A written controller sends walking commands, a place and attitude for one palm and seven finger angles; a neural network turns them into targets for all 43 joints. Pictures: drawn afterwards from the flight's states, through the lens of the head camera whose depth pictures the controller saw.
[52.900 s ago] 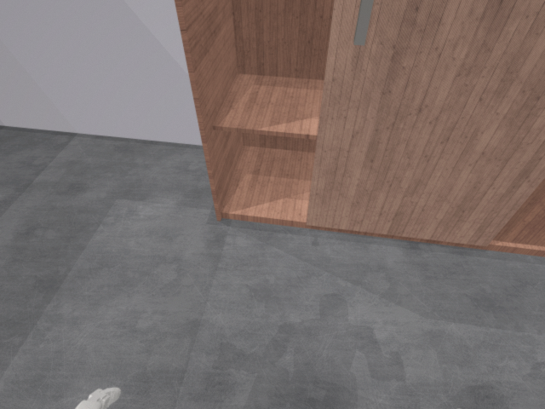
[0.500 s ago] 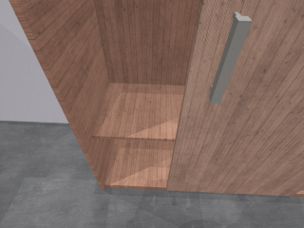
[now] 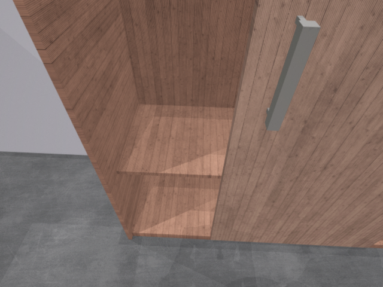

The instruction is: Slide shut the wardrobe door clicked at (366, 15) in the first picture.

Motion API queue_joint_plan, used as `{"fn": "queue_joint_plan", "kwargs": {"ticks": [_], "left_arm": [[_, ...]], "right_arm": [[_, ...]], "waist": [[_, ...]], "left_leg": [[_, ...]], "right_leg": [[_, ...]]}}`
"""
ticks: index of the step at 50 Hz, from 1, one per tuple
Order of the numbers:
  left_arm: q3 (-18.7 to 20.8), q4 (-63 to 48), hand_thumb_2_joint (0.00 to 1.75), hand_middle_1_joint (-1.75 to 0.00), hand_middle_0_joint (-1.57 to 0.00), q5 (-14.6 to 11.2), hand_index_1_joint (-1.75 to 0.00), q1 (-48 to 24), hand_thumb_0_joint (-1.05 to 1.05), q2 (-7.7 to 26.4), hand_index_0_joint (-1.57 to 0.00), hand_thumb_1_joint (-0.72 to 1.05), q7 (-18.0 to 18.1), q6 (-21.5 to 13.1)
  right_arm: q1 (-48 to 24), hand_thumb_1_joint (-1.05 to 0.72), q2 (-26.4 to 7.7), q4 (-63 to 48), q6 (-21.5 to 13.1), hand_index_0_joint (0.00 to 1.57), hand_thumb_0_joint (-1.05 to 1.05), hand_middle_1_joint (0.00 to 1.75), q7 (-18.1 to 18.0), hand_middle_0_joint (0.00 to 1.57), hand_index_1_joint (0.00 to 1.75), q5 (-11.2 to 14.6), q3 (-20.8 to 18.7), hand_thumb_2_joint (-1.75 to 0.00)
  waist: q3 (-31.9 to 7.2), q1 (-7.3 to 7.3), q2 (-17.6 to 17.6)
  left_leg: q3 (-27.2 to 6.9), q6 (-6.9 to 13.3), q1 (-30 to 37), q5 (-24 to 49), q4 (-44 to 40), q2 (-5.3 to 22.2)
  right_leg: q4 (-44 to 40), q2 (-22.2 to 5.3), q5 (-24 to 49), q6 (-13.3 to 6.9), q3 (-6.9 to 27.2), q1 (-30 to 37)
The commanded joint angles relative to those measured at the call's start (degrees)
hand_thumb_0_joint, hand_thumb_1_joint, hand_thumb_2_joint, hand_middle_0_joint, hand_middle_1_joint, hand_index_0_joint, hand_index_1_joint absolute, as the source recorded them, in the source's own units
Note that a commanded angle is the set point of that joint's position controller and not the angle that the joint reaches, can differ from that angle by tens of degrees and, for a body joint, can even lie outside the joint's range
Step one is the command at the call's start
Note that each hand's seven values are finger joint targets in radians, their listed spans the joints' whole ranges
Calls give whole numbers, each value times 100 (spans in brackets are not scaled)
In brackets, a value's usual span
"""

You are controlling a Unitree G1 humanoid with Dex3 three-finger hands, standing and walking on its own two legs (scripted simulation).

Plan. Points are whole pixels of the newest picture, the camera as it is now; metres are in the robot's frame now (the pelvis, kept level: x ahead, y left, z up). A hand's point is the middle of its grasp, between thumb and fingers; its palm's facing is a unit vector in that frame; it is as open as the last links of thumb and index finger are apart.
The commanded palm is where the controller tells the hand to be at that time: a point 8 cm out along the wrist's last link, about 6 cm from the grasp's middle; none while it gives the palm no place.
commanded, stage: look again from close up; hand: right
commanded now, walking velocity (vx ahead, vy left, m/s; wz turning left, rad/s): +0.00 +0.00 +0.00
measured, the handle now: (284, 78) +0.47 -0.16 +0.23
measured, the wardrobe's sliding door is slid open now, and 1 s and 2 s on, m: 0.41 0.41 0.41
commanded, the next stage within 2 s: raise the hand with hooked fingers in 0.54 s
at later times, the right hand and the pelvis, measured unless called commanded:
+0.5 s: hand out of the picture -0.03 -0.15 -0.18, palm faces +0.08 +0.98 -0.15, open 7.3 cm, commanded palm none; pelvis +0.00 +0.00 +0.00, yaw +0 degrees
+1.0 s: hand (279, 253) +0.19 -0.14 +0.03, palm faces -0.06 +1.00 +0.04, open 8.1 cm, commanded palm +0.12 -0.23 +0.00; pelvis -0.01 -0.01 -0.03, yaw -1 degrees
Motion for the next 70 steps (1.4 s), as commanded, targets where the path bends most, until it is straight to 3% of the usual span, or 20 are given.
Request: {"fn": "queue_joint_plan", "kwargs": {"ticks": [1, 31, 32, 33, 34, 35, 36, 37, 38, 41, 44, 45, 47, 50, 54, 59, 61, 63, 67, 70], "left_arm": [[103, -92, 90, -30, -20, -13, -30, 511, 0, 451, -20, 90, 19, -45], [98, -87, 90, -30, -20, -14, -30, 477, 0, 447, -20, 90, 28, -46], [115, -517, 90, -30, -20, -41, -30, -443, 0, 818, -20, 90, -69, -62], [135, -2736, 90, -30, -20, -272, -30, -503, 0, 1843, -20, 90, 192, -962], [-25, -2189, 90, -30, -20, -326, -30, -1006, 0, 1263, -20, 90, 376, -1533], [77, -1941, 90, -30, -20, -430, -30, -1036, 0, 1323, -20, 90, 360, -1772], [104, -1885, 90, -30, -20, -484, -30, -691, 0, 1095, -20, 90, 275, -1822], [72, -2357, 90, -30, -20, -550, -30, -745, 0, 1182, -20, 90, 298, -1940], [141, -2449, 90, -30, -20, -541, -30, -843, 0, 1294, -20, 90, 406, -2119], [212, -2891, 90, -30, -20, -329, -30, -824, 0, 1416, -20, 90, 351, -2412], [418, -3220, 90, -30, -20, -213, -30, -1045, 0, 1425, -20, 90, 94, -2320], [505, -3369, 90, -30, -20, -255, -30, -1082, 0, 1455, -20, 90, -46, -2217], [567, -3835, 90, -30, -20, -206, -30, -1418, 0, 1580, -20, 90, -188, -2020], [535, -4325, 90, -30, -20, -237, -30, -1573, 0, 1409, -20, 90, -166, -1601], [394, -4585, 90, -30, -20, -228, -30, -1276, 0, 1204, -20, 90, -77, -1435], [202, -4040, 90, -30, -20, -217, -30, -958, 0, 1390, -20, 90, 51, -1826], [138, -3913, 90, -30, -20, -299, -30, -981, 0, 1526, -20, 90, 113, -1997], [130, -3894, 90, -30, -20, -368, -30, -1066, 0, 1617, -20, 90, 199, -2068], [76, -4060, 90, -30, -20, -465, -30, -1413, 0, 1565, -20, 90, 259, -1993], [-28, -4188, 90, -30, -20, -438, -30, -1605, 0, 1386, -20, 90, 249, -1902]], "right_arm": [[495, -90, -485, -105, -82, 20, 0, 30, -55, 20, 30, -27, -73, -90], [494, -90, -506, -93, -91, 20, 0, 30, -48, 20, 30, -22, -69, -90], [609, -90, -742, 41, -123, 20, 0, 30, -257, 20, 30, -7, 53, -90], [-3736, -88, -1529, -9209, -1408, 20, 0, 32, -107, 20, 32, 1278, 161, -89], [-1825, -85, -1462, -7758, -1001, 20, 0, 33, -529, 20, 33, 824, -227, -88], [-1378, -83, -1258, -7392, -644, 21, 0, 34, -815, 21, 34, 844, -87, -87], [481, -81, -194, -6192, -44, 21, 0, 36, -792, 21, 36, 851, 401, -86], [-140, -78, -50, -7588, -68, 21, 0, 37, -682, 21, 37, 1028, 711, -85], [8, -76, -137, -8002, -259, 21, 0, 39, -590, 21, 39, 1034, 741, -84], [260, -69, -39, -7735, -850, 22, 0, 43, -302, 22, 43, 928, 756, -81], [1881, -62, -21, -6305, -1751, 22, 0, 48, 559, 22, 48, 1208, 139, -78], [2373, -60, -328, -5962, -2017, 22, 0, 50, 982, 22, 50, 1334, -307, -77], [2082, -55, -947, -6296, -2502, 22, 0, 53, 1638, 22, 53, 1420, -940, -75], [1904, -48, -1419, -7472, -2196, 23, 0, 57, 1581, 23, 57, 1283, -1371, -72], [803, -39, -1218, -9424, -2340, 24, 0, 63, 1110, 24, 63, 1442, -1257, -68], [-649, -27, -954, -9728, -3117, 25, 0, 70, 1463, 25, 70, 1572, -419, -63], [-1019, -22, -1021, -9223, -2932, 25, 0, 74, 1895, 25, 74, 1639, -194, -61], [-905, -18, -1352, -8604, -2387, 25, 0, 76, 2209, 25, 76, 1627, -468, -59], [-412, -8, -2017, -7975, -1002, 26, 0, 82, 2398, 26, 82, 1730, -1581, -55], [-46, -1, -2315, -8393, -469, 26, 0, 87, 2078, 26, 87, 2145, -2508, -52]], "waist": [[552, 23, -30], [558, 18, -49], [1061, -214, -132], [-1862, 690, -1164], [-1689, 202, -1716], [-1211, 230, -1442], [-663, 247, -822], [-359, 247, -527], [-433, 276, -186], [234, 402, 1197], [471, -142, 1941], [372, -356, 1660], [-53, -345, 1047], [-617, -668, -256], [-1314, -320, -1128], [-861, 440, -872], [-540, 604, -571], [-661, 510, -141], [-1124, -133, -185], [-1688, -521, -106]], "left_leg": [[-377, 210, -224, 128, -571, 270], [-351, 214, -152, 247, -608, 278], [-580, 196, -301, 1402, -498, 608], [-252, 216, 468, 670, -64, 34], [54, 337, 382, 140, 303, -143], [190, 273, 13, -224, 224, -107], [344, 215, -241, -333, 140, -90], [314, 167, -249, -484, 125, -99], [270, 132, -380, -802, 45, -91], [191, 84, -1200, -1677, 2, -109], [259, 101, -1543, -1922, 493, -158], [134, 214, -1273, -1566, 632, -126], [103, 282, -1034, -780, 1042, -101], [101, 325, -609, 2, 1463, -82], [165, 269, -703, 715, 1604, -203], [204, 185, -1600, -2, 1406, -354], [158, 157, -1663, -394, 1198, -353], [88, 123, -1512, -870, 978, -306], [201, 148, -670, -537, 882, -200], [377, 162, 135, 278, 929, -235]], "right_leg": [[-596, -212, 173, -230, 372, -319], [-564, -213, 305, -210, 375, -295], [524, -300, 108, -19, 77, -993], [-228, 253, 542, -297, 88, 610], [-289, 244, 568, -370, -8, 400], [-168, 227, 20, -224, 89, -210], [-221, 177, -244, -258, 236, -619], [-214, 173, -359, -257, 345, -660], [-71, 186, -520, -281, 318, -547], [559, 432, -630, -307, 404, -1143], [986, 432, -687, -156, 367, -2009], [1136, 476, -471, -83, 316, -2099], [1416, 551, -210, -58, 144, -2126], [1377, 620, 100, -145, 1, -2067], [1516, 459, 699, -221, 135, -1462], [1733, 324, 164, -267, 507, -1308], [1646, 292, -319, -290, 657, -1391], [1497, 298, -734, -317, 716, -1503], [1019, 355, -372, -285, 649, -1450], [825, 374, 495, -206, 579, -1160]]}}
